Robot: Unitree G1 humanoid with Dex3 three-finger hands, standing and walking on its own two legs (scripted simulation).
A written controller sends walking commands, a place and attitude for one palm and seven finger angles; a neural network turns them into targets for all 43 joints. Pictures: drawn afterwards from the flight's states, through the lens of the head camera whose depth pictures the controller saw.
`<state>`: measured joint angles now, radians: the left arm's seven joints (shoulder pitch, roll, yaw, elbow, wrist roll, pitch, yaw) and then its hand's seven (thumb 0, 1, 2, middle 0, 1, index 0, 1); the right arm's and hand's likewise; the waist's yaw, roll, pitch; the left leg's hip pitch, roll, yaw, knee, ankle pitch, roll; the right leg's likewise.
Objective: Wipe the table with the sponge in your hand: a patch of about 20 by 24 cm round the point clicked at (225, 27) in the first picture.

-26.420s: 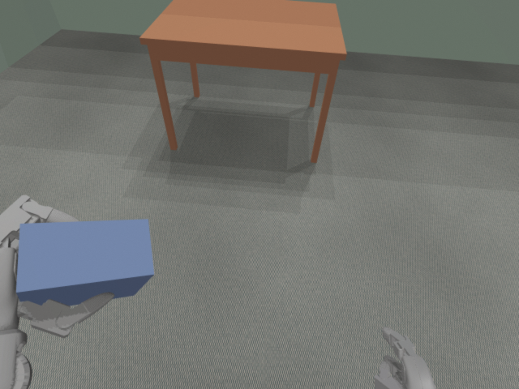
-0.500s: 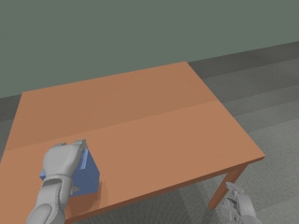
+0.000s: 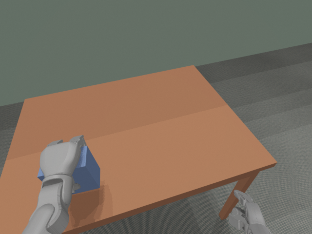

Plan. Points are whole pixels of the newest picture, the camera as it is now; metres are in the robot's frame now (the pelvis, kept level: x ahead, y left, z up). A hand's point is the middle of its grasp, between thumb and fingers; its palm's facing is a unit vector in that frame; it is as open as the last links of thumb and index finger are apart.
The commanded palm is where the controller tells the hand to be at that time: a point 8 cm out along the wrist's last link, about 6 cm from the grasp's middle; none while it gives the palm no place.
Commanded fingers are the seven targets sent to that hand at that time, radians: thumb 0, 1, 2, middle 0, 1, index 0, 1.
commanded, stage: move the sponge above the wiping area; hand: left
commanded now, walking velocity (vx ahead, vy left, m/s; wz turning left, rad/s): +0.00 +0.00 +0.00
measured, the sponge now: (75, 175) +0.24 +0.29 -0.01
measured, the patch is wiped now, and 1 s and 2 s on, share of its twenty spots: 0.00 0.00 0.15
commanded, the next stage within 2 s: lower the sponge onto the table in 0.10 s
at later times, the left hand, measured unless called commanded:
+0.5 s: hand (60, 167) +0.24 +0.31 +0.04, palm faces +0.05 -0.05 -1.00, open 10.7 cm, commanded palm +0.21 +0.29 +0.08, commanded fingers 0.00 0.10 1.30 -1.20 -1.60 -1.20 -1.60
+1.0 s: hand (64, 176) +0.23 +0.31 +0.00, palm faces -0.06 -0.09 -0.99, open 10.7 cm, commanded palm +0.21 +0.29 +0.06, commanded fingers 0.00 0.10 1.30 -1.20 -1.60 -1.20 -1.60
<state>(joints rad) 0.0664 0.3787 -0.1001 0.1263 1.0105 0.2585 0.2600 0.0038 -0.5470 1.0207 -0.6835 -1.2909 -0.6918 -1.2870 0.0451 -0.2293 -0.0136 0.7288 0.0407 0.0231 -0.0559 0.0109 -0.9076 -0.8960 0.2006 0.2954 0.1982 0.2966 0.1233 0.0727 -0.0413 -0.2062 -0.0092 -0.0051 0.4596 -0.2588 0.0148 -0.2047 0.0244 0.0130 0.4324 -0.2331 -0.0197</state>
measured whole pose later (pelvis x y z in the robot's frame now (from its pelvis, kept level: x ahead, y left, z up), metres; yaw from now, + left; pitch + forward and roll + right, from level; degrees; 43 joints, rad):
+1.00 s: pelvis +0.00 +0.00 +0.00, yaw +1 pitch +2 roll +0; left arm 0.03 0.36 -0.09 0.28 0.96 0.38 0.24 0.00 -0.54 1.02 -0.68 -1.29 -0.69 -1.29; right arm 0.06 -0.24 -0.02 0.73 0.07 0.04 -0.06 0.01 -0.91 -0.90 0.20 0.30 0.20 0.30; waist 0.09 0.07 -0.06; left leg -0.25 -0.02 -0.02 0.48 -0.26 0.02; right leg -0.25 0.01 0.00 0.45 -0.24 -0.01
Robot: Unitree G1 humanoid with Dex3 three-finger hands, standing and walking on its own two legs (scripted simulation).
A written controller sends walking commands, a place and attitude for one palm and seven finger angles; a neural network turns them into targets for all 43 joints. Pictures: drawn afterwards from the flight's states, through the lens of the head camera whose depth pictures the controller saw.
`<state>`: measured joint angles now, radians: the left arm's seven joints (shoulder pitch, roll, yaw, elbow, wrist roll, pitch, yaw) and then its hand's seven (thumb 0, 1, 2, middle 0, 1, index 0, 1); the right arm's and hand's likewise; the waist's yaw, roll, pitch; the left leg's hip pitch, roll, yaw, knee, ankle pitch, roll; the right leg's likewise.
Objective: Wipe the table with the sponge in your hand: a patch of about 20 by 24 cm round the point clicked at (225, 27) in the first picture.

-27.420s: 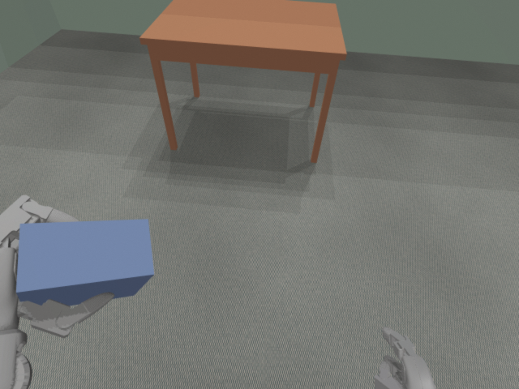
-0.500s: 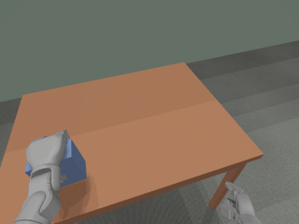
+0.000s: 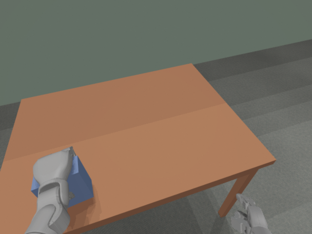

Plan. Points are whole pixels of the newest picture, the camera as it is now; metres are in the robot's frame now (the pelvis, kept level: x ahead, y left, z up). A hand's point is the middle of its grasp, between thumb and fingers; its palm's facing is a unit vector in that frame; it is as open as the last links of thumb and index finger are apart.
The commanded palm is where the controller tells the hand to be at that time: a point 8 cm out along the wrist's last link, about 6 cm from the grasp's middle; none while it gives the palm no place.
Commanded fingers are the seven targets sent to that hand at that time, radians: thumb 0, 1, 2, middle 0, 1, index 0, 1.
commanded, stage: lower the sponge onto the table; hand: left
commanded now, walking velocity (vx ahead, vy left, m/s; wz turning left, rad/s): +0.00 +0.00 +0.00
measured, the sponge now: (68, 188) +0.23 +0.30 -0.05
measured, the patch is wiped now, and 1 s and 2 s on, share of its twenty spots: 0.00 0.15 0.35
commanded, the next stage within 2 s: wipe forward along the first lane in 0.24 s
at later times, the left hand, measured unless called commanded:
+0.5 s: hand (70, 179) +0.24 +0.29 -0.01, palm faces -0.10 -0.06 -0.99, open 10.7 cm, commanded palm +0.23 +0.28 +0.04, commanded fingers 0.00 0.10 1.30 -1.20 -1.60 -1.20 -1.60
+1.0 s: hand (72, 162) +0.30 +0.31 -0.02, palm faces -0.14 -0.02 -0.99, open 10.7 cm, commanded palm +0.28 +0.31 +0.02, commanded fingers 0.00 0.10 1.30 -1.20 -1.60 -1.20 -1.60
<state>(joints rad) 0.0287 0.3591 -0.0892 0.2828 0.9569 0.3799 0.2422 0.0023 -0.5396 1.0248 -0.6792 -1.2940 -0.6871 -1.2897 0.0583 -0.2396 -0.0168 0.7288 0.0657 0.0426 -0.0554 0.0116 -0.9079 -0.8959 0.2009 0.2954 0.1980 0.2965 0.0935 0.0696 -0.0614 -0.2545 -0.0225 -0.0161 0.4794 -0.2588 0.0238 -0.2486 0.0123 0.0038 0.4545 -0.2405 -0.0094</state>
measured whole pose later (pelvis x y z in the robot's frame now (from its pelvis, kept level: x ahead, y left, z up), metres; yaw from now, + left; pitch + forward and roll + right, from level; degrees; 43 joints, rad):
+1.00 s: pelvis -0.02 -0.01 -0.02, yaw +0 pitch +9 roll -1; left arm -0.30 0.44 0.01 0.73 1.02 0.16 0.28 0.02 -0.57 1.03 -0.71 -1.26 -0.72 -1.26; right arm 0.18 -0.27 -0.04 0.74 0.07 0.07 -0.08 0.01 -0.91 -0.90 0.20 0.30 0.20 0.30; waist 0.03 0.05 -0.10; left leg -0.51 0.00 -0.04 0.65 -0.29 0.01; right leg -0.50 0.03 -0.02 0.61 -0.27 -0.03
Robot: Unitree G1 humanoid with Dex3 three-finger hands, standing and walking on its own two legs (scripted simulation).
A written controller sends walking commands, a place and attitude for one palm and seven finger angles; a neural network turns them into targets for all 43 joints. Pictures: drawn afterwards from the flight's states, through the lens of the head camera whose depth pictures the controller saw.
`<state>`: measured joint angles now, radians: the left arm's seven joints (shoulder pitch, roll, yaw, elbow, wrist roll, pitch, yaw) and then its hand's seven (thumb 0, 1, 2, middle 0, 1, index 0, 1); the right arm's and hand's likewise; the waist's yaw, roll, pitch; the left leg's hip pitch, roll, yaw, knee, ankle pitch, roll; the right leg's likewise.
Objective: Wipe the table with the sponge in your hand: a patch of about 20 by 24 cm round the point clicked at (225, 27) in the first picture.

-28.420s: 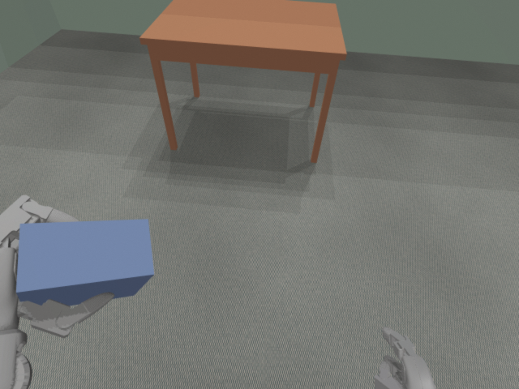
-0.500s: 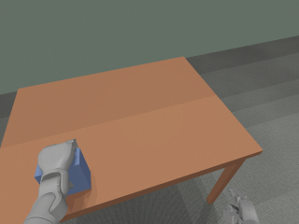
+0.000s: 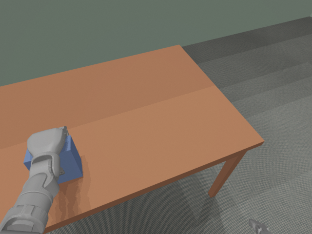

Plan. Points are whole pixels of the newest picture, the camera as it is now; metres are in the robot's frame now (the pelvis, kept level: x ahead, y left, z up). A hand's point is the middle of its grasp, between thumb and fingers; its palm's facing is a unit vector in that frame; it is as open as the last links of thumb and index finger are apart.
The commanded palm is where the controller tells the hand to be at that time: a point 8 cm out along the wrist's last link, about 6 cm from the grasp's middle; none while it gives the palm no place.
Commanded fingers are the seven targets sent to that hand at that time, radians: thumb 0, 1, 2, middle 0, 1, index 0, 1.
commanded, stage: wipe forward along the first lane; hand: left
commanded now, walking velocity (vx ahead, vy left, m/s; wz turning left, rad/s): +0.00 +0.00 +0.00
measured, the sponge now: (58, 166) +0.30 +0.33 -0.05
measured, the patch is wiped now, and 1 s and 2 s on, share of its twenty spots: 0.15 0.35 0.35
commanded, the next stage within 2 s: slide across to the middle lane in 0.96 s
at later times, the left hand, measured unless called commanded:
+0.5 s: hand (54, 137) +0.37 +0.35 +0.00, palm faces -0.15 +0.02 -0.99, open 10.7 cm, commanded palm +0.36 +0.34 +0.03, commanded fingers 0.00 0.10 1.30 -1.20 -1.60 -1.20 -1.60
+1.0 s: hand (53, 127) +0.41 +0.37 -0.01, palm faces -0.16 +0.02 -0.99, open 10.7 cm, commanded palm +0.41 +0.35 +0.02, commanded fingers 0.00 0.10 1.30 -1.20 -1.60 -1.20 -1.60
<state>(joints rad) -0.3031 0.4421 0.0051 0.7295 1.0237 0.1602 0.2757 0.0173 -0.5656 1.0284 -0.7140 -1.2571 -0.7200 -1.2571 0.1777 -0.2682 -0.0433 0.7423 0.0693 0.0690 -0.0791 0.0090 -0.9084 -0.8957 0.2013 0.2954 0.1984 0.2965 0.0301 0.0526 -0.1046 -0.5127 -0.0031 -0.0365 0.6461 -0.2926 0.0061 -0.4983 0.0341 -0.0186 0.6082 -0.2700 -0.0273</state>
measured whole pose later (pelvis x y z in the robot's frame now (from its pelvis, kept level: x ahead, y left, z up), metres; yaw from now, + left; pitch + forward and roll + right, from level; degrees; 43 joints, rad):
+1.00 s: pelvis -0.01 +0.02 -0.02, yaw -1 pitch +19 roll -3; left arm -0.72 0.62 0.07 1.14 1.08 0.08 0.28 0.02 -0.58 1.03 -0.73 -1.25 -0.73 -1.26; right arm 0.27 -0.27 -0.02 0.74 0.06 0.08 -0.04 0.01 -0.91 -0.90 0.20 0.30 0.20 0.30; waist -0.05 0.04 -0.16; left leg -0.81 0.00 -0.04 0.83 -0.35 0.03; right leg -0.77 0.04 -0.02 0.73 -0.29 0.00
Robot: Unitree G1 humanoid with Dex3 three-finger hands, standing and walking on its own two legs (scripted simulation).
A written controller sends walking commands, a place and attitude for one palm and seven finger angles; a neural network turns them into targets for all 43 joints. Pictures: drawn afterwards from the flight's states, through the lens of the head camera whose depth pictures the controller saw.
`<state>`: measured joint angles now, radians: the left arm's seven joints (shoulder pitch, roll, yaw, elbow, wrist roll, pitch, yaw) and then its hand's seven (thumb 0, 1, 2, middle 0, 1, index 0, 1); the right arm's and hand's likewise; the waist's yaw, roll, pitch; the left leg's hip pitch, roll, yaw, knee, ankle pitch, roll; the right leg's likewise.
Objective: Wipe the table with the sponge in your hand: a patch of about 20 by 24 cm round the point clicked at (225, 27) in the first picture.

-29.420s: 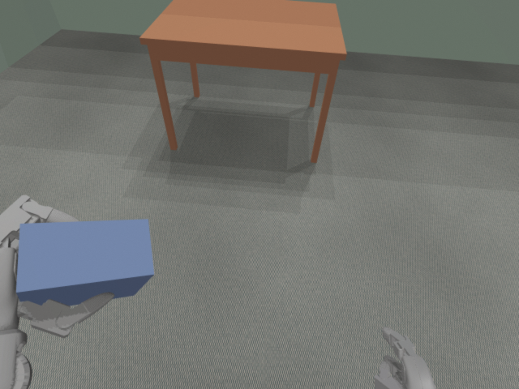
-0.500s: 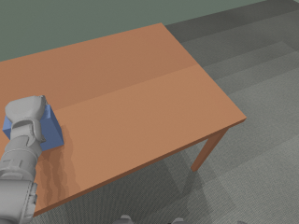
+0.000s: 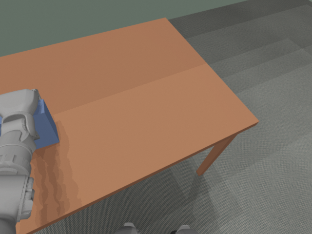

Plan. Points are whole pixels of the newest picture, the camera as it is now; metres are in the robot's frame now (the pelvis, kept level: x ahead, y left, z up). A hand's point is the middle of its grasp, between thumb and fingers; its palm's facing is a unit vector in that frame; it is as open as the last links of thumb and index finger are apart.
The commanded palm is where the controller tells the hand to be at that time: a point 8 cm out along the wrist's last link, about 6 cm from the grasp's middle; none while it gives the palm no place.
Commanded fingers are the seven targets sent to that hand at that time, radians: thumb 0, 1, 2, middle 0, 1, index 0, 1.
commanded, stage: slide across to the middle lane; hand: left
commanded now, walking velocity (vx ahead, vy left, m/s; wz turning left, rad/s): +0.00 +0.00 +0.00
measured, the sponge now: (32, 132) +0.39 +0.37 -0.03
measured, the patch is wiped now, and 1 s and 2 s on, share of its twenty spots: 0.35 0.35 0.40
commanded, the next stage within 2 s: wipe back along the middle lane in 0.72 s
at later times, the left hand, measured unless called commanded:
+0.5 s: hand (32, 108) +0.43 +0.35 +0.02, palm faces -0.15 +0.02 -0.99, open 10.7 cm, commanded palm +0.43 +0.31 +0.07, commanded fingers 0.00 0.10 1.30 -1.20 -1.60 -1.20 -1.60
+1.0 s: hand (55, 103) +0.45 +0.29 +0.02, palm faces -0.11 -0.01 -0.99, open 10.7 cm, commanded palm +0.43 +0.26 +0.07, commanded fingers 0.00 0.10 1.30 -1.20 -1.60 -1.20 -1.60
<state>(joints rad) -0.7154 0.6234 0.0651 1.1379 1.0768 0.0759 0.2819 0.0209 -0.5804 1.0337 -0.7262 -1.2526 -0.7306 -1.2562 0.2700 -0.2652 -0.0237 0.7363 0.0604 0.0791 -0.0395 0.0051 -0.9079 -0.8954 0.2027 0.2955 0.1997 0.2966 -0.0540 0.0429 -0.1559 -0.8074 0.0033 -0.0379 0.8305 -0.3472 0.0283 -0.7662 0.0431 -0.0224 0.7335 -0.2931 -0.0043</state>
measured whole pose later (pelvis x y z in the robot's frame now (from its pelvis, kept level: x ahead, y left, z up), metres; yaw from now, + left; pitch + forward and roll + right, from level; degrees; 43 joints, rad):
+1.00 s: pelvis +0.05 +0.01 +0.02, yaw +0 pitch +16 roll -3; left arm -0.67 0.40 -0.08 1.02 1.01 0.27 0.34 0.00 -0.54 1.03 -0.66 -1.32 -0.66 -1.32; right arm 0.22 -0.23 -0.05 0.77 0.05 0.13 0.00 0.00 -0.91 -0.90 0.20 0.30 0.20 0.30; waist -0.03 0.05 -0.16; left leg -0.60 -0.01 -0.03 0.68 -0.35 0.04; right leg -0.55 0.03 -0.01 0.57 -0.29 0.01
